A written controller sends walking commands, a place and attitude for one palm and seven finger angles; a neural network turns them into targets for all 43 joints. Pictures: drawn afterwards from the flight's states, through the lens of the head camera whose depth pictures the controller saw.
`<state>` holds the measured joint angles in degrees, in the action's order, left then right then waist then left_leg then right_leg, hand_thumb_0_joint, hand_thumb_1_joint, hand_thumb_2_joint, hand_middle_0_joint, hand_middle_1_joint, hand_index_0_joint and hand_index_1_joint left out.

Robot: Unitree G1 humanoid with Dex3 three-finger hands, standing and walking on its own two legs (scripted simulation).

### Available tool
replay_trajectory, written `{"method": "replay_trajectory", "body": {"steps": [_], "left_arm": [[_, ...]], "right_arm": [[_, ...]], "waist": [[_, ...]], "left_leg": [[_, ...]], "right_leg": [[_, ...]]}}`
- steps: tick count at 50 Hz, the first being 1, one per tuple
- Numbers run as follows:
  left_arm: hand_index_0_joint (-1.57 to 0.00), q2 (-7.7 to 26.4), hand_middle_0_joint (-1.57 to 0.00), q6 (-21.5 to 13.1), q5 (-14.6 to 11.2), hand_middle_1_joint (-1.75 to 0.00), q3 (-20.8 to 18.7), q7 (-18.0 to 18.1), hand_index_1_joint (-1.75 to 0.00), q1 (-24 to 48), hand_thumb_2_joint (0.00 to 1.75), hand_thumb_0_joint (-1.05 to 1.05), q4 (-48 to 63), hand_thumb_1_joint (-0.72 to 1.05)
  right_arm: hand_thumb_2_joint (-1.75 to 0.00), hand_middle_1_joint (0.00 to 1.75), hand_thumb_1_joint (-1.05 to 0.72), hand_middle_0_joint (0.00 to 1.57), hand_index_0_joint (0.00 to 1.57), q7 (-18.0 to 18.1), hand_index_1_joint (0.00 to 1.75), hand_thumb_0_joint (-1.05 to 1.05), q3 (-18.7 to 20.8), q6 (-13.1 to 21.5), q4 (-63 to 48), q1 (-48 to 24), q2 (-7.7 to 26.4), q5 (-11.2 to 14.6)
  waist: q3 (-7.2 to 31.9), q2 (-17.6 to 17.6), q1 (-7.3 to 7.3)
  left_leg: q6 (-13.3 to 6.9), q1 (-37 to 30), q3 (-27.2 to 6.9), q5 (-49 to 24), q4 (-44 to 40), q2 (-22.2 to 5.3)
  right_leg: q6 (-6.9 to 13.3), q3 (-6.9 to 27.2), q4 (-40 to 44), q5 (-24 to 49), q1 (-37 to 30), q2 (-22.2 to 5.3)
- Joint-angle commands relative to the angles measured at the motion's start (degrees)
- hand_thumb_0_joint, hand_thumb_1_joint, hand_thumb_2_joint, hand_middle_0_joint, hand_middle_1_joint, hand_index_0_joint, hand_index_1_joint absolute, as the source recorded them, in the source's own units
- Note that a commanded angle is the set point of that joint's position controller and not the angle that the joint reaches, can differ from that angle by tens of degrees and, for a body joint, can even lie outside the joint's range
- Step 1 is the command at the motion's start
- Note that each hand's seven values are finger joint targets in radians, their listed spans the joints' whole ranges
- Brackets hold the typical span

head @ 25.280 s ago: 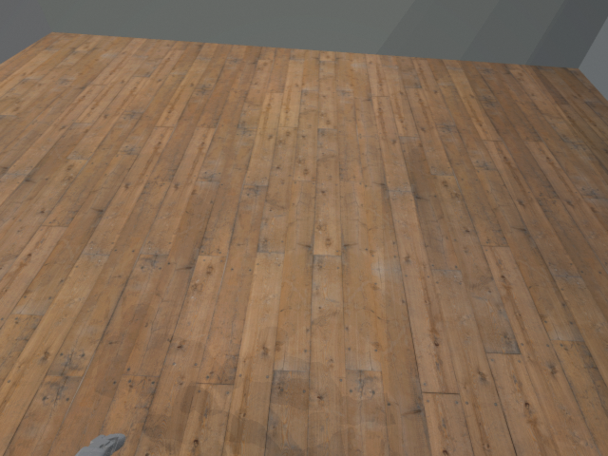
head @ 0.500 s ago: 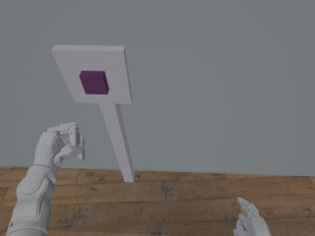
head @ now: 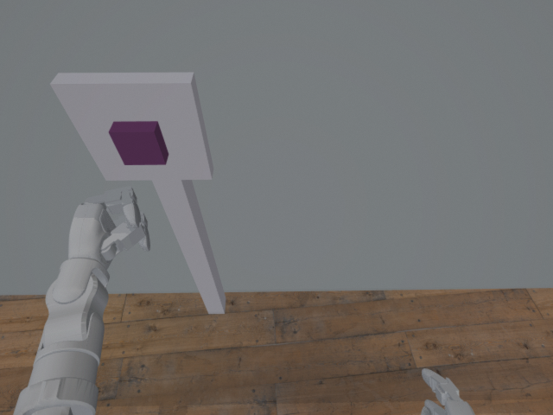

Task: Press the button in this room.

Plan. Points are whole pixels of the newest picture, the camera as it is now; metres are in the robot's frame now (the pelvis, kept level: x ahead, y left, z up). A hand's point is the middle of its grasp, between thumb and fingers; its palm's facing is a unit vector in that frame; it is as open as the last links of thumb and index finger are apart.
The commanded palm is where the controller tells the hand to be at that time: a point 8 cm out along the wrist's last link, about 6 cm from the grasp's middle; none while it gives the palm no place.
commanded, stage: aim a knuckle at the button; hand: left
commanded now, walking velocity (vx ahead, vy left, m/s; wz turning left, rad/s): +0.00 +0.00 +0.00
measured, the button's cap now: (141, 142) +0.51 +0.24 +0.11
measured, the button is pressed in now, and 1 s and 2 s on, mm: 0 0 8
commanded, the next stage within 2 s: press the button with the knuckle in 1.06 s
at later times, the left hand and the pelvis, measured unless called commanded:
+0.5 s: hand (158, 194) +0.42 +0.20 +0.08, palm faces +0.05 -1.00 -0.01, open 3.1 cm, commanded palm +0.38 +0.26 +0.08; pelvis +0.00 +0.01 -0.01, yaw -1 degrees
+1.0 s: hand (156, 207) +0.39 +0.20 +0.08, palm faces +0.06 -1.00 +0.00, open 3.1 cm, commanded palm +0.37 +0.26 +0.08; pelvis -0.01 +0.02 -0.01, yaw +0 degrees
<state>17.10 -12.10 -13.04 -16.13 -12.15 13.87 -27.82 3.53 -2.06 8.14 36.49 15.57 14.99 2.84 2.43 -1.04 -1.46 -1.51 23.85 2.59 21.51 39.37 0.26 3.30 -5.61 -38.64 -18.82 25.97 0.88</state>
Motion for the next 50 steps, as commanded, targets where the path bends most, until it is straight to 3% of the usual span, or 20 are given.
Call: {"method": "replay_trajectory", "body": {"steps": [1,6,10,13,15,16,18,19,20,21,22,27,31,33,37,38,40,42,43,50], "left_arm": [[-1.3,11.0,-1.3,-5.9,-0.5,-1.5,-1.8,0.3,-1.5,20.6,0.9,0.0,11.4,0.9],[-1.3,12.2,-1.3,-5.4,-0.6,-1.5,-2.7,-0.3,-1.5,24.6,0.9,0.0,2.2,0.9],[-1.3,14.6,-1.3,-6.1,0.6,-1.5,-3.6,-0.1,-1.5,32.3,0.9,0.0,-0.9,0.9],[-1.3,14.8,-1.3,-8.4,1.3,-1.5,-3.2,0.6,-1.5,36.8,0.9,0.0,-0.4,0.9],[-1.3,14.8,-1.3,-9.7,1.3,-1.5,-3.2,0.8,-1.5,39.0,0.9,0.0,-2.2,0.9],[-1.3,15.8,-1.3,-10.1,1.4,-1.5,-4.0,1.0,-1.5,39.0,0.9,0.0,-3.9,0.9],[-1.3,14.2,-1.3,-10.2,1.5,-1.5,-3.1,0.8,-1.5,38.6,0.9,0.0,-7.6,0.9],[-1.3,16.3,-1.3,-9.9,1.6,-1.5,-5.0,0.9,-1.5,37.2,0.9,0.0,-9.9,0.9],[-1.3,15.8,-1.3,-9.7,1.9,-1.5,-4.5,0.8,-1.5,36.8,0.9,0.0,-10.0,0.9],[-1.3,15.4,-1.3,-9.3,2.1,-1.5,-4.3,0.7,-1.5,35.2,0.9,0.0,-11.6,0.9],[-1.3,14.1,-1.3,-9.1,2.1,-1.5,-3.2,0.5,-1.5,34.9,0.9,0.0,-11.9,0.9],[-1.3,16.0,-1.3,-10.3,1.5,-1.5,-5.7,1.0,-1.5,31.8,0.9,0.0,-5.4,0.9],[-1.3,13.9,-1.3,-12.2,1.1,-1.5,-4.0,2.2,-1.5,33.2,0.9,0.0,0.2,0.9],[-1.3,15.4,-1.3,-12.2,1.3,-1.5,-5.6,2.8,-1.5,31.4,0.9,0.0,-0.6,0.9],[-1.3,12.0,-1.3,-10.8,1.9,-1.5,-1.7,2.5,-1.5,33.0,0.9,0.0,-1.9,0.9],[-1.3,11.2,-1.3,-10.6,1.9,-1.5,-0.8,2.3,-1.5,33.6,0.9,0.0,-1.0,0.9],[-1.3,10.5,-1.3,-10.1,1.7,-1.5,-0.5,2.3,-1.5,32.0,0.9,0.0,-1.5,0.9],[-1.3,9.7,-1.3,-9.5,1.2,-1.5,0.0,2.4,-1.5,32.8,0.9,0.0,-3.1,0.9],[-1.3,11.1,-1.3,-9.3,1.2,-1.5,-1.2,2.6,-1.5,33.7,0.9,0.0,-4.2,0.9],[-1.3,13.5,-1.3,-10.9,2.6,-1.5,-2.5,4.0,-1.5,38.7,0.9,0.0,-4.5,0.9]], "right_arm": [[-0.9,0.3,-0.9,0.2,0.2,0.3,0.3,0.0,3.1,1.6,-7.1,-0.3,7.3,0.0],[-0.9,0.3,-0.9,0.2,0.2,0.3,0.3,0.0,3.1,-0.1,-6.3,0.8,8.3,0.0],[-0.9,0.3,-0.9,0.2,0.2,0.4,0.3,0.0,3.0,-1.5,-6.1,1.6,8.2,-0.1],[-0.9,0.3,-0.9,0.2,0.2,0.1,0.3,0.0,3.1,-1.9,-6.1,2.6,8.0,-0.5],[-0.9,0.3,-0.9,0.2,0.2,0.0,0.3,0.0,3.3,-2.2,-5.4,3.5,8.1,-0.5],[-0.9,0.3,-0.9,0.2,0.2,-0.1,0.3,0.0,3.3,-2.5,-5.1,4.2,8.3,-0.7],[-0.9,0.3,-0.9,0.2,0.2,-0.3,0.3,0.0,3.4,-3.0,-4.8,4.8,8.4,-0.6],[-0.9,0.3,-0.9,0.2,0.2,-0.3,0.3,0.0,3.5,-3.3,-4.7,5.2,8.8,-0.7],[-0.9,0.3,-0.9,0.2,0.2,-0.5,0.3,0.0,3.4,-3.6,-5.0,5.2,8.7,-0.7],[-0.9,0.3,-0.9,0.2,0.2,-0.7,0.3,0.0,3.5,-4.0,-5.3,5.6,8.8,-0.7],[-0.9,0.3,-0.9,0.2,0.2,-0.8,0.3,0.0,3.5,-4.2,-5.7,5.4,8.7,-0.6],[-0.9,0.3,-0.9,0.2,0.2,-1.4,0.3,0.0,4.1,-5.1,-7.5,5.9,8.6,-0.7],[-0.9,0.3,-0.9,0.2,0.2,-1.5,0.3,0.0,4.3,-5.0,-7.6,5.7,8.2,-0.8],[-0.9,0.3,-0.9,0.2,0.2,-1.3,0.3,0.0,4.4,-5.1,-7.0,5.7,8.5,-0.8],[-0.9,0.3,-0.9,0.2,0.2,-1.1,0.3,0.0,4.0,-5.1,-6.4,4.9,8.2,-0.4],[-0.9,0.3,-0.9,0.2,0.2,-1.1,0.3,0.0,4.1,-5.0,-6.5,4.8,8.3,-0.4],[-0.9,0.3,-0.9,0.2,0.2,-1.1,0.3,0.0,4.0,-4.9,-6.7,4.5,8.3,-0.4],[-0.9,0.3,-0.9,0.2,0.2,-1.1,0.3,0.0,3.8,-4.9,-6.7,4.2,8.3,-0.3],[-0.9,0.3,-0.9,0.2,0.2,-0.9,0.3,0.0,3.7,-5.0,-6.6,4.2,8.6,-0.3],[-0.9,0.3,-0.9,0.2,0.2,-0.8,0.3,0.0,3.2,-4.8,-6.9,3.2,8.1,-0.6]], "waist": [[16.9,-1.6,-0.86],[13.9,3.4,-1.59],[15.1,-0.4,-1.77],[19.7,-3.0,-1.82],[20.8,-2.0,-2.52],[21.0,-0.8,-2.46],[20.5,-0.7,-2.79],[19.7,0.2,-2.17],[19.8,-1.6,-2.08],[19.7,0.4,-1.85],[19.2,-0.7,-1.92],[23.0,-1.5,-0.44],[22.4,-1.1,-1.48],[20.9,-0.6,-1.25],[17.0,-2.7,-2.61],[17.8,-3.2,-2.65],[17.8,-2.7,-2.23],[16.8,0.2,-2.79],[16.3,1.6,-2.54],[18.1,-1.6,-2.18]], "left_leg": [[-0.1,-3.4,-3.2,-19.5,-3.7,-0.3],[-0.3,0.3,-3.2,-14.9,-3.5,0.0],[-0.3,1.0,-3.3,-13.8,-3.1,0.2],[-0.2,-0.8,-3.6,-16.0,-2.1,0.1],[-0.1,-1.4,-3.8,-16.6,-1.6,-0.1],[-0.2,-0.7,-4.0,-17.1,-1.4,-0.2],[-0.1,-0.4,-3.8,-17.2,-1.2,-0.3],[0.0,1.3,-3.8,-16.7,-1.3,-0.3],[0.0,1.4,-3.5,-16.7,-1.4,-0.1],[-0.1,2.0,-3.9,-16.9,-1.6,-0.1],[-0.1,1.8,-3.4,-17.4,-1.5,-0.2],[0.0,0.1,-3.2,-22.0,-1.4,-0.6],[0.0,-1.9,-3.6,-22.6,-1.7,-1.1],[0.1,-1.5,-3.6,-21.2,-2.2,-1.2],[0.1,-1.8,-3.9,-17.9,-2.8,-1.1],[0.3,-2.6,-4.1,-17.5,-2.8,-1.1],[0.4,-3.0,-4.4,-17.5,-3.0,-1.2],[0.1,-1.8,-4.4,-15.2,-3.0,-1.1],[0.1,-0.5,-4.6,-13.9,-3.2,-1.0],[0.1,0.0,-4.3,-12.1,-2.6,-0.5]], "right_leg": [[-1.9,5.1,3.3,20.9,-10.5,-1.3],[-2.2,5.3,3.8,17.7,-8.6,-1.3],[-1.9,5.6,3.1,16.0,-7.5,-1.5],[-1.7,5.7,2.0,17.4,-7.5,-1.2],[-1.8,5.5,1.5,17.7,-6.7,-0.9],[-1.7,5.4,1.2,18.0,-7.0,-0.7],[-1.8,5.3,1.1,18.2,-5.8,-0.7],[-1.8,5.3,1.0,18.0,-6.2,-0.8],[-1.7,5.3,0.8,18.2,-6.1,-0.9],[-1.6,5.0,0.8,18.0,-6.4,-0.7],[-1.6,5.0,0.8,18.5,-5.7,-0.8],[-1.5,5.1,0.3,21.7,-8.2,-0.5],[-1.6,4.9,0.7,21.0,-7.0,-0.1],[-1.7,4.8,1.0,19.8,-6.8,0.0],[-1.5,4.3,1.8,16.4,-3.5,-0.2],[-1.5,4.3,1.8,15.6,-3.0,-0.2],[-1.3,4.0,1.9,15.2,-2.9,-0.2],[-1.5,4.0,2.3,14.2,-2.8,-0.2],[-1.5,4.1,2.2,13.5,-3.0,-0.2],[-1.5,4.9,1.6,12.4,-3.7,-0.7]]}}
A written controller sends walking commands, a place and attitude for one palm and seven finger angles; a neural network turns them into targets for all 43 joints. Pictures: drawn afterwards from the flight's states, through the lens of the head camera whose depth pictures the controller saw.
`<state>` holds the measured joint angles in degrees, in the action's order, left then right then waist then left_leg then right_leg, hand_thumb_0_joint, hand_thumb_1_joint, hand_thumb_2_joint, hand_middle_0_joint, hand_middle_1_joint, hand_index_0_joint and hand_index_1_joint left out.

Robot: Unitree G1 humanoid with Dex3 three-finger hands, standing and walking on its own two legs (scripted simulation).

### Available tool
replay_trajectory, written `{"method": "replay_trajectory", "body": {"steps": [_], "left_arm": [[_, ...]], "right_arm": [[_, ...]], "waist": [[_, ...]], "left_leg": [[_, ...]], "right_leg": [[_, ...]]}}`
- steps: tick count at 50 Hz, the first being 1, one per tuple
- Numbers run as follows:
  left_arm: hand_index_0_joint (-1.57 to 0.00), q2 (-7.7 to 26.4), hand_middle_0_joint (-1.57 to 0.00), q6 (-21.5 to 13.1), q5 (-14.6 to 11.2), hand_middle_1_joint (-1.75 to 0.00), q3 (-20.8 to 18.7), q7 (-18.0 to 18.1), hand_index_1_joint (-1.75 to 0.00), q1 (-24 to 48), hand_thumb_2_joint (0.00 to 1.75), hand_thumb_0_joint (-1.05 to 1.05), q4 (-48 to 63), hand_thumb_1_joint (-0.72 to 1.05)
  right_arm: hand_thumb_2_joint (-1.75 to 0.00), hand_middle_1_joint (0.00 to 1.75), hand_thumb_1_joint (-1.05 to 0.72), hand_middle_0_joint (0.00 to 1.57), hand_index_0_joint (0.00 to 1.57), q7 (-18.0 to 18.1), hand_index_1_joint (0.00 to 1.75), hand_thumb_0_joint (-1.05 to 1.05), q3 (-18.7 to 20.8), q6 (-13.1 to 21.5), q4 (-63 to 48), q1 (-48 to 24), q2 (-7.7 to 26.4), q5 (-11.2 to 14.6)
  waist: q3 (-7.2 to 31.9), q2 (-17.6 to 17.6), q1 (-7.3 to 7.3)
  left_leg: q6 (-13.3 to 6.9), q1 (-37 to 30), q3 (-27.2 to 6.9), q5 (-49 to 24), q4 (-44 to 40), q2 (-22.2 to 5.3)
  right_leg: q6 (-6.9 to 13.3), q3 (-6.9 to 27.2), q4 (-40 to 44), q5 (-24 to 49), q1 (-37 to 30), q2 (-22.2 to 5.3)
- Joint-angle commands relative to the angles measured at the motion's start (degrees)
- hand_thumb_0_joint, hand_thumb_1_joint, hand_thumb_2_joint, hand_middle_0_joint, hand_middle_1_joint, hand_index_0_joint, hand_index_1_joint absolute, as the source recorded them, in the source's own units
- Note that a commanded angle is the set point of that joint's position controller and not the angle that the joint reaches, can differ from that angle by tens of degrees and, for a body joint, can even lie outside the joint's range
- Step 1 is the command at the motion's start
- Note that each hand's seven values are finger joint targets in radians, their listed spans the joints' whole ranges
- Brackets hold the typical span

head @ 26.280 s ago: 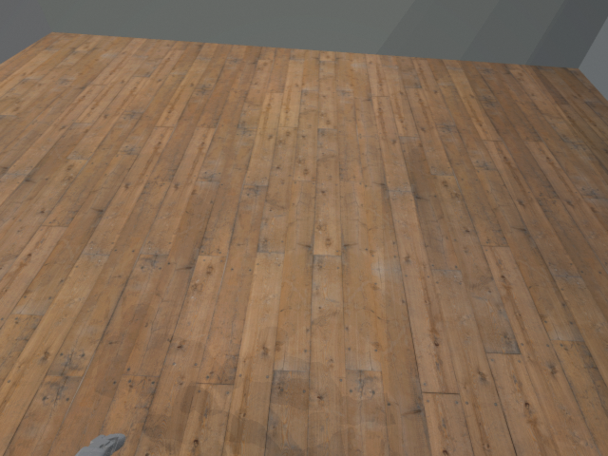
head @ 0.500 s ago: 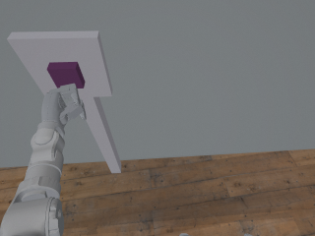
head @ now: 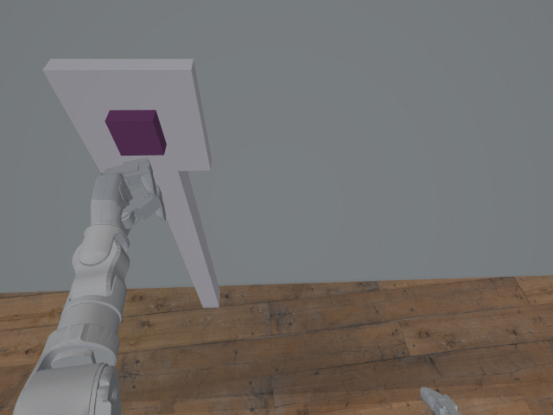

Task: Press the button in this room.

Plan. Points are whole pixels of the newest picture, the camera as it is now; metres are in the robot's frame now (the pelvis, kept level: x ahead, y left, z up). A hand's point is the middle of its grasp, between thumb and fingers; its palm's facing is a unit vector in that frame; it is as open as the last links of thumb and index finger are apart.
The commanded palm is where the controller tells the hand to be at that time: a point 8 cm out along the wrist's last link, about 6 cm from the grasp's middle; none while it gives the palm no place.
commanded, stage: aim a knuckle at the button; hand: left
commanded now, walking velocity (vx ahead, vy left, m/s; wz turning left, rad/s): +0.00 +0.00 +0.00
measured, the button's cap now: (138, 132) +0.52 +0.23 +0.12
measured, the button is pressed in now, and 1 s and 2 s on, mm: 0 8 8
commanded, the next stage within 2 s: press the button with the knuckle in 0.06 s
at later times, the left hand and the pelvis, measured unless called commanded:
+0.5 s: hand (157, 179) +0.44 +0.19 +0.09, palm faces +0.08 -1.00 -0.01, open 3.1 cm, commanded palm +0.41 +0.24 +0.09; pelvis +0.00 +0.00 +0.00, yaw +0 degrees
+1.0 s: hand (153, 169) +0.46 +0.20 +0.08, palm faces +0.07 -1.00 +0.00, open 2.9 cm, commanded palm +0.45 +0.25 +0.09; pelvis +0.00 +0.00 -0.01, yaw +0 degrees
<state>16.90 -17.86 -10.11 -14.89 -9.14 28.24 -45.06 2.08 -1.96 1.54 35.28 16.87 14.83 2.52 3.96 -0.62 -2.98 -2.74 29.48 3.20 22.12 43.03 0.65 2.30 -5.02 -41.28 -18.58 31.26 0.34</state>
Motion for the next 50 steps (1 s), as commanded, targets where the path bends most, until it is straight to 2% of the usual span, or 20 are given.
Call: {"method": "replay_trajectory", "body": {"steps": [1,2,3,7,11,14,17,23,28,29,30,32,35,37,38,40,41,43,47,50], "left_arm": [[-1.3,14.9,-1.3,-5.5,-0.3,-1.5,-4.5,1.0,-1.5,23.7,0.9,0.0,12.8,0.9],[-1.3,14.0,-1.3,-5.5,-0.2,-1.5,-4.1,0.7,-1.5,21.9,0.9,0.0,12.2,0.9],[-1.3,13.4,-1.3,-5.6,-0.4,-1.5,-3.2,0.4,-1.5,23.6,0.9,0.0,13.0,0.9],[-1.3,13.9,-1.3,-4.8,-1.1,-1.5,-4.0,-1.1,-1.5,20.5,0.9,0.0,11.1,0.9],[-1.3,11.2,-1.3,-4.3,-1.7,-1.5,-1.0,-2.0,-1.5,25.1,0.9,0.0,10.6,0.9],[-1.3,14.4,-1.3,-4.4,-1.5,-1.5,-3.4,-1.5,-1.5,27.9,0.9,0.0,9.1,0.9],[-1.3,17.2,-1.3,-5.1,-0.9,-1.5,-5.7,-0.9,-1.5,29.3,0.9,0.0,7.8,0.9],[-1.3,17.5,-1.3,-6.1,0.0,-1.5,-5.5,-1.3,-1.5,29.8,0.9,0.0,4.5,0.9],[-1.3,20.2,-1.3,-5.3,-0.4,-1.5,-8.1,-2.1,-1.5,28.7,0.9,0.0,1.2,0.9],[-1.3,19.2,-1.3,-5.3,-0.4,-1.5,-7.1,-2.3,-1.5,30.2,0.9,0.0,1.9,0.9],[-1.3,18.7,-1.3,-5.2,-0.6,-1.5,-7.0,-2.5,-1.5,30.1,0.9,0.0,1.4,0.9],[-1.3,21.0,-1.3,-5.6,-0.3,-1.5,-8.5,-2.6,-1.5,30.8,0.9,0.0,1.2,0.9],[-1.3,19.9,-1.3,-6.4,-0.4,-1.5,-7.7,-2.8,-1.5,32.4,0.9,0.0,2.1,0.9],[-1.3,21.4,-1.3,-6.7,-0.2,-1.5,-8.5,-2.8,-1.5,33.6,0.9,0.0,1.4,0.9],[-1.3,21.0,-1.3,-6.8,-0.2,-1.5,-8.1,-2.9,-1.5,34.1,0.9,0.0,1.6,0.9],[-1.3,20.2,-1.3,-6.7,-0.1,-1.5,-7.4,-2.9,-1.5,34.8,0.9,0.0,0.2,0.9],[-1.3,21.0,-1.3,-6.7,-0.1,-1.5,-7.8,-2.9,-1.5,36.6,0.9,0.0,-0.5,0.9],[-1.3,21.8,-1.3,-6.3,0.3,-1.5,-7.8,-2.8,-1.5,39.0,0.9,0.0,-2.8,0.9],[-1.3,22.4,-1.3,-7.0,1.1,-1.5,-7.6,-2.5,-1.5,42.4,0.9,0.0,-3.7,0.9],[-1.3,22.1,-1.3,-7.3,1.3,-1.5,-7.0,-2.4,-1.5,44.5,0.9,0.0,-6.0,0.9]], "right_arm": [[-0.9,0.3,-0.9,0.2,0.2,0.6,0.3,0.0,3.2,1.8,-5.8,2.3,8.5,-0.3],[-0.9,0.3,-0.9,0.2,0.2,0.6,0.3,0.0,3.1,1.7,-6.2,1.9,8.2,-0.2],[-0.9,0.3,-0.9,0.2,0.2,0.6,0.3,0.0,3.0,1.8,-6.1,1.7,8.2,-0.2],[-0.9,0.3,-0.9,0.2,0.2,0.7,0.3,0.0,3.1,1.6,-6.5,1.8,8.4,0.1],[-0.9,0.3,-0.9,0.2,0.2,0.9,0.3,0.0,3.2,1.6,-5.8,2.5,8.5,0.3],[-0.9,0.3,-0.9,0.2,0.2,1.2,0.3,0.0,3.3,1.5,-4.8,3.1,8.9,0.1],[-0.9,0.3,-0.9,0.2,0.2,1.1,0.3,0.0,3.3,1.4,-4.2,4.2,9.0,-0.3],[-0.9,0.3,-0.9,0.2,0.2,0.7,0.3,0.0,3.3,0.8,-4.0,5.2,8.9,-0.4],[-0.9,0.3,-0.9,0.2,0.2,0.7,0.3,0.0,3.5,0.0,-4.2,6.5,9.5,-0.5],[-0.9,0.3,-0.9,0.2,0.2,0.6,0.3,0.0,3.5,-0.1,-4.2,6.4,9.3,-0.5],[-0.9,0.3,-0.9,0.2,0.2,0.6,0.3,0.0,3.5,-0.2,-4.3,6.8,9.3,-0.5],[-0.9,0.3,-0.9,0.2,0.2,0.6,0.3,0.0,3.7,-0.6,-4.0,7.4,9.5,-0.6],[-0.9,0.3,-0.9,0.2,0.2,0.5,0.3,0.0,3.8,-0.8,-4.0,7.7,9.3,-0.7],[-0.9,0.3,-0.9,0.2,0.2,0.5,0.3,0.0,3.8,-1.2,-3.5,8.1,9.5,-0.7],[-0.9,0.3,-0.9,0.2,0.2,0.4,0.3,0.0,3.8,-1.2,-3.6,7.9,9.4,-0.7],[-0.9,0.3,-0.9,0.2,0.2,0.5,0.3,0.0,3.7,-1.4,-3.4,8.0,9.4,-0.7],[-0.9,0.3,-0.9,0.2,0.2,0.5,0.3,0.0,3.7,-1.5,-3.1,8.4,9.6,-0.8],[-0.9,0.3,-0.9,0.2,0.2,0.8,0.3,0.0,3.6,-1.6,-2.6,8.6,9.8,-0.7],[-0.9,0.3,-0.9,0.2,0.2,0.8,0.3,0.0,3.5,-1.4,-2.0,9.3,9.8,-1.0],[-0.9,0.3,-0.9,0.2,0.2,0.7,0.3,0.0,3.4,-1.3,-1.6,9.7,10.0,-1.1]], "waist": [[17.7,-0.3,-0.35],[17.7,-2.0,0.08],[17.8,-3.0,-0.58],[17.2,-2.0,-0.13],[15.9,-0.2,-1.87],[16.2,-1.8,-1.81],[18.7,-0.2,-1.7],[20.0,-3.7,-1.61],[20.7,-0.6,-1.4],[20.3,-2.0,-1.89],[20.5,-0.8,-1.88],[20.6,-1.0,-1.83],[21.3,-2.2,-2.28],[20.9,-2.6,-2.66],[21.2,-4.1,-2.71],[20.4,-3.9,-3.19],[19.9,-1.8,-3.86],[18.8,-2.2,-4.58],[21.1,-5.4,-4.79],[20.5,-5.0,-5.65]], "left_leg": [[1.3,-5.4,-5.2,-13.4,-6.1,-0.9],[1.4,-5.5,-4.8,-13.9,-6.1,-0.8],[1.4,-6.3,-4.7,-14.3,-6.0,-0.8],[1.3,-5.1,-4.4,-14.7,-5.9,-0.8],[1.1,-5.2,-4.9,-14.0,-5.6,-1.0],[1.1,-4.5,-4.8,-12.5,-5.4,-0.8],[1.0,-3.9,-4.8,-14.3,-4.9,-0.8],[1.2,-4.5,-4.5,-17.0,-4.1,-0.8],[0.9,-2.0,-4.0,-17.5,-4.0,-0.9],[0.8,-2.6,-3.8,-18.2,-3.8,-0.9],[0.8,-2.3,-3.8,-18.1,-3.7,-0.8],[0.7,-1.7,-3.8,-18.4,-3.5,-1.0],[0.7,-3.4,-3.8,-19.7,-3.2,-1.1],[0.7,-3.3,-4.1,-19.8,-2.9,-1.2],[0.7,-3.5,-3.9,-19.0,-2.9,-1.1],[0.8,-3.9,-4.2,-18.5,-3.0,-1.2],[0.6,-3.2,-4.5,-17.9,-2.8,-1.3],[0.5,-1.8,-4.4,-15.9,-2.8,-1.2],[0.8,-4.0,-5.2,-16.5,-2.2,-1.3],[1.0,-3.9,-5.9,-15.4,-2.0,-1.4]], "right_leg": [[-0.4,4.4,3.9,12.8,-10.4,0.0],[-0.3,4.4,3.8,13.4,-10.4,0.0],[-0.4,4.4,3.9,13.9,-9.9,-0.1],[-0.3,4.5,4.1,14.9,-10.9,0.0],[-0.4,4.1,4.4,13.9,-8.5,0.2],[-0.6,4.7,4.5,12.6,-8.2,-0.1],[-0.8,4.9,3.8,14.7,-10.2,-0.1],[-0.5,4.8,2.8,16.7,-9.4,0.0],[-0.8,5.1,2.8,18.7,-11.4,0.1],[-0.9,5.2,2.8,19.4,-10.8,0.1],[-0.9,5.1,2.9,19.4,-10.8,0.2],[-0.9,5.2,2.6,19.8,-11.0,0.2],[-1.0,5.2,2.6,20.4,-10.1,0.4],[-0.9,5.2,2.5,20.0,-9.4,0.5],[-0.9,5.4,2.6,19.4,-9.1,0.5],[-0.9,5.0,2.7,18.0,-7.5,0.6],[-0.9,4.9,2.8,17.6,-7.5,0.6],[-1.2,5.2,3.0,16.3,-6.5,0.5],[-0.9,5.0,2.4,14.7,-4.3,0.6],[-0.9,4.6,2.3,12.8,-2.1,0.8]]}}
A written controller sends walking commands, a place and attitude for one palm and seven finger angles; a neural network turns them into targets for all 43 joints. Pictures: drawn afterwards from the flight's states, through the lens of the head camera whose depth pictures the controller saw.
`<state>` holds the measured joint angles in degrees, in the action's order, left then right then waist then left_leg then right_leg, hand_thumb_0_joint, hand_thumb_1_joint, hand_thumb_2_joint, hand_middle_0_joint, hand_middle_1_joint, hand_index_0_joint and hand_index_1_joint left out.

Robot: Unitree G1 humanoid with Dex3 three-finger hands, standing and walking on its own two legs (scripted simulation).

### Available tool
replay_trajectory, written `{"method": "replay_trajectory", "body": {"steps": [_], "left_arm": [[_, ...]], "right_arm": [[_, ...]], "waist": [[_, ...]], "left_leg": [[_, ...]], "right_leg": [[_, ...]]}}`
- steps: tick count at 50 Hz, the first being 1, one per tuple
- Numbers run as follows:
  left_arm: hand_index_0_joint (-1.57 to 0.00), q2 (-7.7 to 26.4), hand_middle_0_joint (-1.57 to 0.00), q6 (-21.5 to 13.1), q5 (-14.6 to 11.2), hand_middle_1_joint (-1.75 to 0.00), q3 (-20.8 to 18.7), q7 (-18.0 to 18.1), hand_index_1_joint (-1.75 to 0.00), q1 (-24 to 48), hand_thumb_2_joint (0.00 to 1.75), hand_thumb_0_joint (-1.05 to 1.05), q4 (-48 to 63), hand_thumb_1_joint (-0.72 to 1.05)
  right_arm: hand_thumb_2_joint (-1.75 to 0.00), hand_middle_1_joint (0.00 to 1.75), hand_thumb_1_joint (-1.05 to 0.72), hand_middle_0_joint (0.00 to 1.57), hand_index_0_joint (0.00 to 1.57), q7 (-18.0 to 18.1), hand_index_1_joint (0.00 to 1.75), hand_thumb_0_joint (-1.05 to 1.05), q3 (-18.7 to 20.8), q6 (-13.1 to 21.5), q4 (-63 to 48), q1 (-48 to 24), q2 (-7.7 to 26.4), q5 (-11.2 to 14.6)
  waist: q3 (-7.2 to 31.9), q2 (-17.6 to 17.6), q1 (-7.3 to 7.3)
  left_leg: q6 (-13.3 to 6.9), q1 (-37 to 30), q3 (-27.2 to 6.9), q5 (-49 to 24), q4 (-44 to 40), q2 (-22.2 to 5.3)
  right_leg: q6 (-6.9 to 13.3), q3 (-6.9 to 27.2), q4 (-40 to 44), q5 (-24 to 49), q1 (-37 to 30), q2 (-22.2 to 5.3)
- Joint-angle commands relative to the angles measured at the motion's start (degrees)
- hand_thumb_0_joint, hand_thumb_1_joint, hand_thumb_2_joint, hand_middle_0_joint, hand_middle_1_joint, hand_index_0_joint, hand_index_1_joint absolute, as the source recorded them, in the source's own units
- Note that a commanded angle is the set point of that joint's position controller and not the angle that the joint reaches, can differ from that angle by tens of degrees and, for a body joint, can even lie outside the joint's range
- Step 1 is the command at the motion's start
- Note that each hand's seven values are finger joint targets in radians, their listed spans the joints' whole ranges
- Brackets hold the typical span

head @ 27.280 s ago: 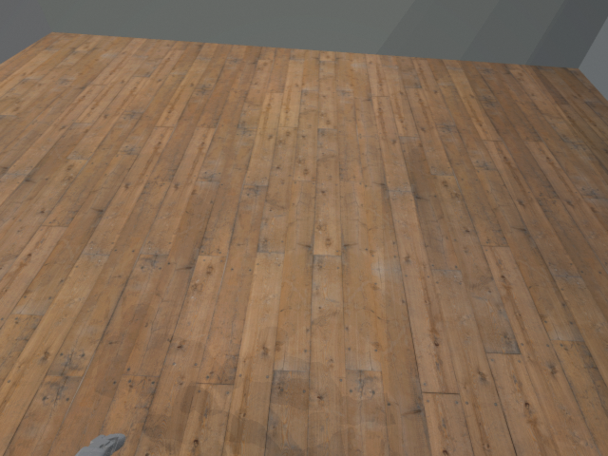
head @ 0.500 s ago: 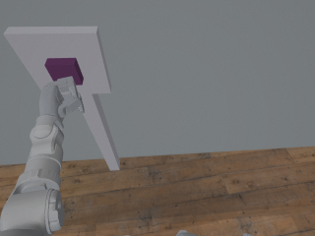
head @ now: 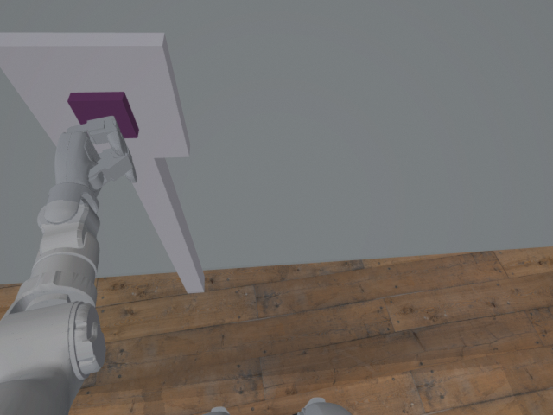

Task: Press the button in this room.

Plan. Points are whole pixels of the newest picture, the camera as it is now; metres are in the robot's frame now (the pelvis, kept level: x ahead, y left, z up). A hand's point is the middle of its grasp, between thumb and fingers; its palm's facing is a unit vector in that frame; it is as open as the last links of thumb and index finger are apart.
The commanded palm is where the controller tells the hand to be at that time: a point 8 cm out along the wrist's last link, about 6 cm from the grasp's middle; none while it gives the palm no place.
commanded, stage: press the button with the knuckle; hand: left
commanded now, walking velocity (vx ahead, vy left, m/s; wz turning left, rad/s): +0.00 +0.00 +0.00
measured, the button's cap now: (107, 112) +0.52 +0.24 +0.12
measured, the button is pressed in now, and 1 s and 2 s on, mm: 8 8 0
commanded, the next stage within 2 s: hold the button down briefly in 0.26 s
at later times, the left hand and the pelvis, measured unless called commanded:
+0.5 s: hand (124, 154) +0.47 +0.21 +0.09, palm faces +0.09 -1.00 -0.02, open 2.9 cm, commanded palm +0.47 +0.25 +0.09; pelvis -0.03 +0.00 -0.01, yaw +1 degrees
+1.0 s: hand (127, 158) +0.46 +0.20 +0.09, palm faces +0.09 -1.00 -0.01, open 2.9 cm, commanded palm +0.43 +0.24 +0.09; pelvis -0.02 -0.01 -0.01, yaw +1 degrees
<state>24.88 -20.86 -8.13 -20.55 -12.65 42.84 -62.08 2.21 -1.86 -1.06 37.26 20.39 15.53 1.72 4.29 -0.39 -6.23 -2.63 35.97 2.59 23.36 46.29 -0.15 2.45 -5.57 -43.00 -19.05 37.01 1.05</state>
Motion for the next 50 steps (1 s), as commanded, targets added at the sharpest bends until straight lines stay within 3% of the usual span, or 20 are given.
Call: {"method": "replay_trajectory", "body": {"steps": [1,2,3,6,11,12,14,16,17,21,23,30,32,36,37,43,44,45,49,50], "left_arm": [[-1.3,14.4,-1.3,-4.4,-0.9,-1.5,-1.8,1.1,-1.5,30.9,0.9,0.0,10.2,0.9],[-1.3,15.8,-1.3,-4.4,-0.7,-1.5,-2.4,1.2,-1.5,32.0,0.9,0.0,9.5,0.9],[-1.3,15.3,-1.3,-4.2,-0.6,-1.5,-1.7,1.1,-1.5,32.5,0.9,0.0,8.6,0.9],[-1.3,18.7,-1.3,-4.5,-0.2,-1.5,-3.6,1.2,-1.5,35.4,0.9,0.0,7.9,0.9],[-1.3,15.9,-1.3,-4.8,0.3,-1.5,-0.4,1.5,-1.5,40.9,0.9,0.0,6.9,0.9],[-1.3,17.3,-1.3,-4.9,0.2,-1.5,-1.7,1.9,-1.5,41.3,0.9,0.0,6.8,0.9],[-1.3,15.5,-1.3,-4.7,-0.1,-1.5,-0.4,2.3,-1.5,42.0,0.9,0.0,5.5,0.9],[-1.3,16.8,-1.3,-4.8,0.1,-1.5,-0.8,2.6,-1.5,44.2,0.9,0.0,5.0,0.9],[-1.3,17.0,-1.3,-4.9,0.4,-1.5,-0.4,2.8,-1.5,45.1,0.9,0.0,5.1,0.9],[-1.3,17.9,-1.3,-5.4,1.0,-1.5,-0.6,3.1,-1.5,45.1,0.9,0.0,3.9,0.9],[-1.3,16.3,-1.3,-5.4,1.1,-1.5,1.3,3.0,-1.5,46.5,0.9,0.0,3.8,0.9],[-1.3,19.9,-1.3,-5.1,1.0,-1.5,-0.4,2.7,-1.5,46.9,0.9,0.0,2.8,0.9],[-1.3,18.0,-1.3,-5.3,1.1,-1.5,0.8,2.7,-1.5,47.3,0.9,0.0,3.4,0.9],[-1.3,15.7,-1.3,-4.6,0.4,-1.5,1.9,2.6,-1.5,45.9,0.9,0.0,2.7,0.9],[-1.3,17.7,-1.3,-4.8,0.4,-1.5,-0.1,2.8,-1.5,45.3,0.9,0.0,3.2,0.9],[-1.3,14.3,-1.3,-4.6,0.1,-1.5,1.4,2.3,-1.5,40.4,0.9,0.0,5.6,0.9],[-1.3,15.8,-1.3,-4.4,0.1,-1.5,-0.1,2.3,-1.5,38.0,0.9,0.0,4.9,0.9],[-1.3,14.6,-1.3,-4.4,-0.1,-1.5,0.7,2.2,-1.5,37.3,0.9,0.0,6.0,0.9],[-1.3,15.2,-1.3,-4.7,-0.4,-1.5,-0.8,1.7,-1.5,31.4,0.9,0.0,9.2,0.9],[-1.3,13.2,-1.3,-4.6,-0.6,-1.5,0.4,1.4,-1.5,29.6,0.9,0.0,10.4,0.9]], "right_arm": [[-0.9,0.3,-0.9,0.2,0.2,0.5,0.3,0.0,3.2,1.3,-3.5,6.5,9.6,-0.5],[-0.9,0.3,-0.9,0.2,0.2,0.6,0.3,0.0,3.3,1.3,-3.3,6.8,9.9,-0.5],[-0.9,0.3,-0.9,0.2,0.2,0.7,0.3,0.0,3.2,1.3,-3.4,6.8,9.8,-0.4],[-0.9,0.3,-0.9,0.2,0.2,0.8,0.3,0.0,3.1,1.4,-3.1,7.5,10.3,-0.6],[-0.9,0.3,-0.9,0.2,0.2,0.7,0.3,0.0,2.9,1.9,-2.5,8.1,10.4,-0.8],[-0.9,0.3,-0.9,0.2,0.2,0.7,0.3,0.0,3.0,2.0,-2.4,8.5,10.7,-0.9],[-0.9,0.3,-0.9,0.2,0.2,0.6,0.3,0.0,2.9,2.3,-2.0,8.8,10.7,-1.0],[-0.9,0.3,-0.9,0.2,0.2,0.7,0.3,0.0,2.8,2.6,-1.6,9.3,11.1,-1.0],[-0.9,0.3,-0.9,0.2,0.2,0.7,0.3,0.0,2.8,2.8,-1.5,9.4,11.1,-1.0],[-0.9,0.3,-0.9,0.2,0.2,0.6,0.3,0.0,2.6,3.1,-1.5,9.8,11.4,-1.3],[-0.9,0.3,-0.9,0.2,0.2,0.5,0.3,0.0,2.5,3.5,-1.5,9.6,11.4,-1.1],[-0.9,0.3,-0.9,0.2,0.2,0.8,0.3,0.0,2.2,4.3,-1.7,10.2,12.0,-1.1],[-0.9,0.3,-0.9,0.2,0.2,0.7,0.3,0.0,2.3,4.6,-1.6,10.3,11.8,-1.2],[-0.9,0.3,-0.9,0.2,0.2,0.5,0.3,0.0,2.3,4.9,-1.6,10.3,11.8,-1.2],[-0.9,0.3,-0.9,0.2,0.2,0.5,0.3,0.0,2.6,4.8,-1.6,10.5,12.0,-1.4],[-0.9,0.3,-0.9,0.2,0.2,-0.1,0.3,0.0,2.9,4.2,-2.4,9.8,11.1,-1.2],[-0.9,0.3,-0.9,0.2,0.2,-0.1,0.3,0.0,2.9,4.0,-2.5,9.7,11.2,-1.2],[-0.9,0.3,-0.9,0.2,0.2,-0.2,0.3,0.0,2.8,3.9,-3.1,9.2,11.0,-1.0],[-0.9,0.3,-0.9,0.2,0.2,-0.2,0.3,0.0,3.1,3.1,-4.3,8.2,10.3,-0.7],[-0.9,0.3,-0.9,0.2,0.2,-0.2,0.3,0.0,3.1,2.9,-4.9,7.6,9.9,-0.5]], "waist": [[20.0,-3.7,-2.89],[20.4,-2.3,-3.18],[20.0,-2.8,-3.36],[20.8,-3.3,-3.58],[20.0,-7.0,-5.56],[21.3,-7.1,-5.41],[20.9,-6.4,-6.15],[20.4,-4.8,-6.85],[20.6,-6.7,-6.97],[20.0,-6.1,-7.25],[19.1,-6.8,-7.89],[19.2,-6.4,-7.59],[20.2,-8.1,-7.76],[19.2,-5.9,-8.05],[20.9,-6.6,-7.21],[21.7,-6.6,-5.93],[21.0,-5.4,-5.06],[20.7,-5.3,-5.06],[22.2,-5.4,-2.49],[22.1,-5.6,-2.25]], "left_leg": [[0.7,-9.8,-5.4,-16.7,-5.0,-0.7],[0.6,-9.0,-5.4,-15.8,-4.9,-0.7],[0.6,-8.1,-5.4,-14.8,-5.0,-0.6],[0.5,-6.7,-5.7,-13.7,-4.5,-0.5],[0.9,-9.0,-7.2,-11.1,-4.4,-0.9],[1.0,-9.8,-7.6,-11.3,-4.4,-1.0],[1.0,-9.6,-7.8,-9.8,-4.4,-1.0],[0.8,-8.0,-8.2,-7.9,-4.5,-1.1],[0.8,-8.5,-8.0,-7.9,-4.5,-1.1],[0.6,-6.7,-8.2,-5.6,-4.4,-1.0],[0.7,-6.5,-8.5,-2.7,-4.9,-1.0],[0.4,-2.8,-8.0,0.8,-4.6,-0.8],[0.5,-4.8,-8.3,-0.2,-4.5,-0.9],[0.3,-3.7,-8.4,0.8,-4.6,-0.8],[0.4,-4.3,-8.2,-0.3,-4.3,-0.9],[0.4,-5.7,-7.2,-4.3,-3.9,-0.8],[0.4,-4.8,-7.3,-4.4,-4.1,-0.9],[0.3,-4.7,-6.8,-4.5,-4.3,-0.8],[0.4,-5.6,-5.7,-8.7,-4.4,-0.7],[0.4,-6.3,-5.4,-9.7,-4.6,-0.7]], "right_leg": [[-1.1,5.2,4.0,13.4,-7.7,0.1],[-1.4,5.3,3.9,12.9,-7.9,0.1],[-1.4,5.3,4.0,12.1,-7.7,0.1],[-1.3,5.7,3.6,11.3,-7.9,0.1],[-1.2,4.8,3.5,6.6,-1.6,0.3],[-1.3,4.8,3.5,6.3,-1.4,0.3],[-1.4,4.6,3.8,5.1,-0.5,0.4],[-1.4,4.7,3.6,3.9,-0.2,0.4],[-1.5,4.8,3.7,3.7,0.3,0.4],[-1.4,5.0,3.7,2.2,0.5,0.3],[-1.5,4.9,3.8,0.3,2.0,0.3],[-1.5,5.7,4.0,-1.8,0.3,0.1],[-1.4,5.4,3.7,-1.3,1.6,0.1],[-1.5,5.4,4.0,-1.8,1.6,0.0],[-1.4,5.4,3.7,-1.2,0.8,0.0],[-1.4,5.4,3.9,1.5,-0.9,0.0],[-1.2,5.4,3.9,1.5,-1.8,0.0],[-1.3,5.5,4.2,1.7,-2.4,0.0],[-1.1,5.7,3.9,5.9,-6.6,0.0],[-1.0,5.5,3.8,6.9,-7.0,0.0]]}}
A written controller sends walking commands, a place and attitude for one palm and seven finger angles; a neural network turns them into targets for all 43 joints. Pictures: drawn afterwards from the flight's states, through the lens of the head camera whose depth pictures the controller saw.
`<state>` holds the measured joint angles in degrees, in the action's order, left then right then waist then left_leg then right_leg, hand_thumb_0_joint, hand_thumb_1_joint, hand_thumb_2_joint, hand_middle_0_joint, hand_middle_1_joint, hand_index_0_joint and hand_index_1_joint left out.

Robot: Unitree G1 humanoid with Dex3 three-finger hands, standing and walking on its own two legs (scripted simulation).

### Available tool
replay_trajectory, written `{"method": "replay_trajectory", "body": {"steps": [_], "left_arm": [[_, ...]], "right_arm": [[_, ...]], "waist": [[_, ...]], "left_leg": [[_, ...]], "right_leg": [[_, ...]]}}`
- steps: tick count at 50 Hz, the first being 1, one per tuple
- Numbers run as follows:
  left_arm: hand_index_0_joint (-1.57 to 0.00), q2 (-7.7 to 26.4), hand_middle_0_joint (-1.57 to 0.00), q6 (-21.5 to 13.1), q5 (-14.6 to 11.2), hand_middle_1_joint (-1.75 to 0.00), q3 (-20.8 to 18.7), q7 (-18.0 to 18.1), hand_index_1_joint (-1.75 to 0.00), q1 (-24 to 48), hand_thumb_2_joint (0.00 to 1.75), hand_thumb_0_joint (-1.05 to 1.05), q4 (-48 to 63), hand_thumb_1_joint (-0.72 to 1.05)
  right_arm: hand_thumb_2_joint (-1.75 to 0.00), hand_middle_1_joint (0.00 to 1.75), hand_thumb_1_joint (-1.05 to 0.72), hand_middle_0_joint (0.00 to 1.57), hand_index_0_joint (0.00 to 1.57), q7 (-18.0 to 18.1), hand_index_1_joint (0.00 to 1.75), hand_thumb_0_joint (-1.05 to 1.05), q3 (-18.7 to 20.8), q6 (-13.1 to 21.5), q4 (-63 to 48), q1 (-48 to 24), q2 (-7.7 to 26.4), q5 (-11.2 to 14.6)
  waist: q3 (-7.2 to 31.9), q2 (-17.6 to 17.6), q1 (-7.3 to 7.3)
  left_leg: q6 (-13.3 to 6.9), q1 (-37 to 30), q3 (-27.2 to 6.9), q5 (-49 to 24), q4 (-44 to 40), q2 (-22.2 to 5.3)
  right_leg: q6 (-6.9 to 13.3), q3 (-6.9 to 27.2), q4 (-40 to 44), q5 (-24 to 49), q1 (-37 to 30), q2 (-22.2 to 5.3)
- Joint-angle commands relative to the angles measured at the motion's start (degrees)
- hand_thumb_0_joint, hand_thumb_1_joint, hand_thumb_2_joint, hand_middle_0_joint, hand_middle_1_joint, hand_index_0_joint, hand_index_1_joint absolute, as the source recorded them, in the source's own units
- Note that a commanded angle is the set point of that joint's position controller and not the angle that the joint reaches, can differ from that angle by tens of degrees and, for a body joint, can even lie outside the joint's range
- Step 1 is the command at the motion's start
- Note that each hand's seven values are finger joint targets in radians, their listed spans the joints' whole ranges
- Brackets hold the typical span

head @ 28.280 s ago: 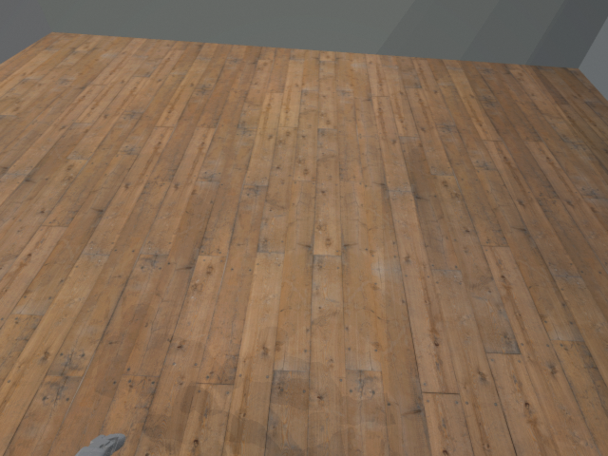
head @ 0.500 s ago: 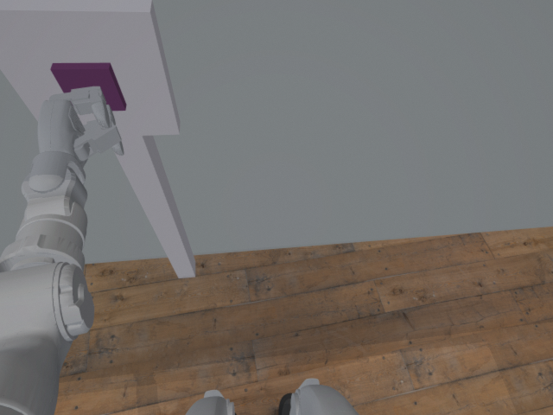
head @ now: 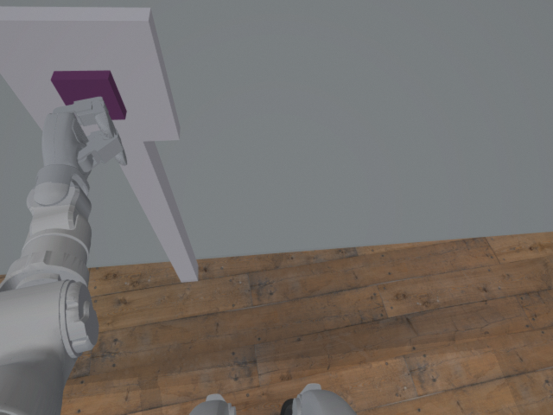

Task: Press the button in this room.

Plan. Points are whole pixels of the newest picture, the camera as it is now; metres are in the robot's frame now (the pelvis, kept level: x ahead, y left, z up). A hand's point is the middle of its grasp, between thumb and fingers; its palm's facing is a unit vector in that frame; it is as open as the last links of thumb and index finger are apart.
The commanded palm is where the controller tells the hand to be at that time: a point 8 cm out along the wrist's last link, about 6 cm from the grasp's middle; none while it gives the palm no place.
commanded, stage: pull the fist back off the button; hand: left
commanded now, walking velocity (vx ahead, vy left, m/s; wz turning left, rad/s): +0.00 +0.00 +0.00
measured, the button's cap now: (92, 93) +0.54 +0.24 +0.13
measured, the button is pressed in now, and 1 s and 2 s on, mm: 8 0 0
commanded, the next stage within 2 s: draw the hand back to the body in 0.66 s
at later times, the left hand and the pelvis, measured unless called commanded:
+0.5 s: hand (107, 182) +0.42 +0.21 +0.09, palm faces +0.07 -1.00 +0.00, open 3.1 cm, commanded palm +0.38 +0.25 +0.10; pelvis +0.04 +0.00 +0.02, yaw -1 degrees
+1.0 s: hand (90, 198) +0.37 +0.20 +0.12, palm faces +0.07 -1.00 -0.03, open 3.1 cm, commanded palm +0.33 +0.26 +0.13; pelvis +0.03 +0.01 +0.02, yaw -1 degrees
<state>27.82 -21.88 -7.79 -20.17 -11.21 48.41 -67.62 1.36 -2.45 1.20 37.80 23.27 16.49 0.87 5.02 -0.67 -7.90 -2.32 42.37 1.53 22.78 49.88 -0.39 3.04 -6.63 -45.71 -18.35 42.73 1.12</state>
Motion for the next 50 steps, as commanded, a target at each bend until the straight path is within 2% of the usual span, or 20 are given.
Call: {"method": "replay_trajectory", "body": {"steps": [1,4,6,8,12,19,21,22,23,25,26,29,31,33,36,38,42,45,49,50], "left_arm": [[-1.3,9.5,-1.3,-3.9,-1.4,-1.5,0.1,0.0,-1.5,23.6,0.9,0.0,17.8,0.9],[-1.3,10.5,-1.3,-3.5,-2.5,-1.5,-2.1,-0.2,-1.5,15.8,0.9,0.0,20.9,0.9],[-1.3,9.0,-1.3,-3.0,-3.1,-1.5,-1.7,-0.2,-1.5,13.2,0.9,0.0,22.6,0.9],[-1.3,8.7,-1.3,-2.5,-3.2,-1.5,-1.5,-0.3,-1.5,11.7,0.9,0.0,24.4,0.9],[-1.3,7.3,-1.3,-1.9,-3.8,-1.5,-1.7,-0.2,-1.5,2.8,0.9,0.0,31.4,0.9],[-1.3,2.7,-1.3,1.0,-5.5,-1.5,0.6,-0.3,-1.5,-7.6,0.9,0.0,40.7,0.9],[-1.3,0.8,-1.3,1.6,-5.9,-1.5,2.5,-0.3,-1.5,-7.1,0.9,0.0,43.1,0.9],[-1.3,1.7,-1.3,1.8,-5.9,-1.5,1.3,0.0,-1.5,-8.1,0.9,0.0,43.9,0.9],[-1.3,0.4,-1.3,1.8,-5.8,-1.5,2.7,0.1,-1.5,-7.9,0.9,0.0,45.6,0.9],[-1.3,-1.1,-1.3,1.7,-5.8,-1.5,4.1,0.5,-1.5,-8.8,0.9,0.0,49.3,0.9],[-1.3,-1.8,-1.3,1.6,-5.9,-1.5,4.7,0.8,-1.5,-9.7,0.9,0.0,50.8,0.9],[-1.3,-1.8,-1.3,1.7,-5.6,-1.5,4.9,1.5,-1.5,-11.6,0.9,0.0,53.4,0.9],[-1.3,-1.5,-1.3,2.3,-5.3,-1.5,4.7,2.1,-1.5,-12.2,0.9,0.0,51.9,0.9],[-1.3,-2.7,-1.3,3.2,-5.0,-1.5,5.7,2.6,-1.5,-11.2,0.9,0.0,50.6,0.9],[-1.3,-0.8,-1.3,3.9,-4.6,-1.5,4.2,3.2,-1.5,-10.8,0.9,0.0,48.6,0.9],[-1.3,-1.1,-1.3,4.1,-4.6,-1.5,4.0,3.3,-1.5,-11.3,0.9,0.0,47.8,0.9],[-1.3,1.3,-1.3,3.3,-5.4,-1.5,1.1,2.6,-1.5,-19.2,0.9,0.0,55.5,0.9],[-1.3,0.3,-1.3,4.5,-6.8,-1.5,1.4,1.6,-1.5,-24.0,0.9,0.0,58.2,0.9],[-1.3,-1.2,-1.3,8.6,-8.0,-1.5,2.3,0.6,-1.5,-28.1,0.9,0.0,58.8,0.9],[-1.3,-1.3,-1.3,9.4,-8.1,-1.5,2.7,0.5,-1.5,-27.7,0.9,0.0,60.5,0.9]], "right_arm": [[-0.9,0.3,-0.9,0.2,0.2,0.5,0.3,0.0,3.8,0.6,-5.7,4.4,8.8,0.3],[-0.9,0.3,-0.9,0.2,0.2,0.6,0.3,0.0,3.9,0.1,-7.1,3.1,8.5,0.8],[-0.9,0.3,-0.9,0.2,0.2,0.7,0.3,0.0,4.0,0.0,-7.7,2.2,8.1,1.1],[-0.9,0.3,-0.9,0.2,0.2,0.9,0.3,0.0,3.9,-0.3,-8.0,1.2,7.9,1.4],[-0.9,0.3,-0.9,0.2,0.2,0.9,0.3,0.0,4.0,-0.2,-9.9,-0.5,7.1,1.6],[-0.9,0.3,-0.9,0.2,0.2,1.0,0.3,0.0,4.2,0.4,-11.2,-3.2,6.6,2.1],[-0.9,0.3,-0.9,0.2,0.2,1.1,0.3,0.0,4.1,0.7,-11.2,-4.0,6.5,2.2],[-0.9,0.3,-0.9,0.2,0.2,1.2,0.3,0.0,4.2,0.8,-11.1,-4.1,6.6,2.1],[-0.9,0.3,-0.9,0.2,0.2,1.3,0.3,0.0,4.2,1.0,-11.1,-4.5,6.5,2.2],[-0.9,0.3,-0.9,0.2,0.2,1.3,0.3,0.0,4.2,1.5,-11.2,-5.3,6.1,2.1],[-0.9,0.3,-0.9,0.2,0.2,1.3,0.3,0.0,4.3,1.7,-11.1,-5.3,6.0,2.0],[-0.9,0.3,-0.9,0.2,0.2,1.3,0.3,0.0,4.2,2.2,-10.6,-6.1,6.0,1.9],[-0.9,0.3,-0.9,0.2,0.2,1.4,0.3,0.0,4.2,2.3,-10.1,-6.3,6.2,1.9],[-0.9,0.3,-0.9,0.2,0.2,1.5,0.3,0.0,3.9,2.3,-10.1,-7.2,6.1,1.9],[-0.9,0.3,-0.9,0.2,0.2,1.6,0.3,0.0,3.7,2.3,-9.9,-7.4,6.3,2.0],[-0.9,0.3,-0.9,0.2,0.2,1.7,0.3,0.0,3.5,2.3,-10.2,-7.7,6.1,1.9],[-0.9,0.3,-0.9,0.2,0.2,1.5,0.3,0.0,3.5,2.9,-12.3,-9.2,5.5,1.9],[-0.9,0.3,-0.9,0.2,0.2,1.6,0.3,0.0,3.4,3.5,-13.0,-10.4,5.3,2.4],[-0.9,0.3,-0.9,0.2,0.2,2.1,0.3,0.0,3.1,4.2,-13.4,-11.9,5.8,3.1],[-0.9,0.3,-0.9,0.2,0.2,2.4,0.3,0.0,3.1,4.5,-13.6,-12.6,5.7,3.3]], "waist": [[22.0,-5.9,-0.46],[22.3,-3.6,1.85],[20.6,-1.5,2.24],[18.3,-2.1,2.33],[20.7,-3.2,4.39],[18.2,-2.1,4.98],[16.7,-1.7,4.12],[17.2,-2.0,4.69],[16.9,-1.7,4.1],[18.1,-3.8,4.39],[18.8,-3.1,4.32],[18.9,-3.9,4.51],[16.6,-1.4,4.27],[14.7,-1.9,4.23],[13.7,-1.0,4.57],[14.5,-1.4,5.08],[20.8,-3.8,7.95],[17.4,-2.3,7.98],[9.5,0.3,7.47],[8.5,-1.3,7.29]], "left_leg": [[0.0,-14.2,-4.3,-11.0,-8.1,-0.4],[0.1,-13.6,-3.3,-13.3,-8.7,-0.2],[-0.1,-12.9,-3.0,-13.9,-9.2,-0.2],[-0.1,-12.8,-2.6,-13.3,-9.6,-0.1],[0.0,-15.8,-2.0,-18.6,-10.1,0.0],[0.4,-18.8,-2.0,-23.9,-11.0,-0.3],[0.4,-19.2,-2.2,-23.0,-11.1,-0.3],[0.6,-19.6,-2.3,-23.0,-11.2,-0.3],[0.6,-20.4,-2.6,-23.9,-11.2,-0.3],[0.9,-22.7,-2.8,-25.4,-11.1,-0.4],[0.9,-23.5,-3.0,-26.6,-10.8,-0.4],[1.6,-25.1,-3.7,-28.3,-11.0,-0.7],[1.5,-23.5,-3.9,-26.2,-11.3,-0.7],[1.6,-22.0,-3.8,-23.0,-11.8,-0.3],[1.5,-20.7,-4.0,-20.2,-12.2,-0.2],[1.5,-20.7,-3.8,-19.6,-12.4,0.0],[1.5,-23.4,-3.2,-24.5,-13.2,-0.1],[1.4,-22.5,-2.7,-24.2,-14.4,-0.3],[1.0,-20.8,-3.0,-16.5,-17.0,-0.3],[0.9,-21.2,-2.9,-14.8,-17.5,-0.2]], "right_leg": [[-1.5,6.4,6.4,7.9,-13.0,0.0],[-1.5,6.6,6.5,11.7,-17.4,0.0],[-1.5,6.7,6.9,13.1,-19.2,-0.1],[-1.6,6.8,7.3,13.3,-19.2,-0.2],[-1.4,6.9,7.0,19.0,-23.2,-0.4],[-1.6,5.8,7.5,23.4,-23.8,-0.6],[-1.6,5.7,7.9,22.6,-23.1,-0.6],[-1.6,5.6,7.7,22.4,-23.2,-0.6],[-1.6,5.4,7.7,22.6,-22.7,-0.6],[-1.6,5.3,7.7,22.5,-22.1,-0.7],[-1.6,5.2,7.5,23.0,-22.4,-0.7],[-1.6,4.8,7.4,22.2,-21.5,-0.7],[-1.6,4.5,7.7,20.8,-21.3,-0.7],[-1.6,4.6,7.9,19.1,-20.7,-0.9],[-1.3,4.6,8.2,17.0,-21.0,-1.0],[-1.3,4.7,8.2,16.8,-21.5,-1.1],[-1.1,5.2,8.1,21.2,-28.1,-1.2],[-1.3,5.0,9.4,22.2,-29.1,-1.1],[-1.5,4.5,12.3,16.0,-26.9,-1.0],[-1.4,4.6,13.0,14.1,-26.3,-1.1]]}}
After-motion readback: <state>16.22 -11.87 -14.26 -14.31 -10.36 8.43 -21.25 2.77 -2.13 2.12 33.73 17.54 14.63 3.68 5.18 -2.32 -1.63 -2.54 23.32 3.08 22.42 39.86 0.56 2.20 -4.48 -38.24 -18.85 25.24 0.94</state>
